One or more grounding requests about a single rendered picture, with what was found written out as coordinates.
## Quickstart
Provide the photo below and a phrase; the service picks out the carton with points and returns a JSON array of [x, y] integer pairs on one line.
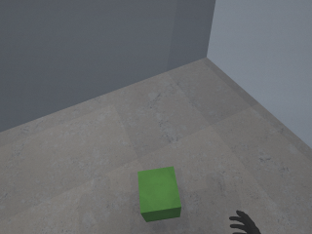
[[158, 194]]

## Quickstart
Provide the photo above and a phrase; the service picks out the robot right hand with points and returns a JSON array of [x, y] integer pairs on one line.
[[249, 225]]

